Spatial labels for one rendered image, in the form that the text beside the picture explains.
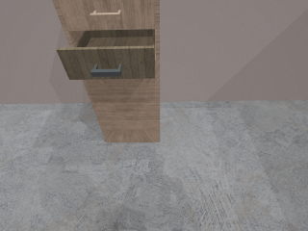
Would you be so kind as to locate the drawer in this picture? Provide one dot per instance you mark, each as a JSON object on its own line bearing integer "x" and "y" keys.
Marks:
{"x": 134, "y": 49}

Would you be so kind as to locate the cabinet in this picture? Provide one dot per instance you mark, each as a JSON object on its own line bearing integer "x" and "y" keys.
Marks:
{"x": 125, "y": 111}

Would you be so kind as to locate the handle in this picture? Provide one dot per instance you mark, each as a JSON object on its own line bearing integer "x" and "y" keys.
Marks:
{"x": 117, "y": 80}
{"x": 112, "y": 72}
{"x": 105, "y": 16}

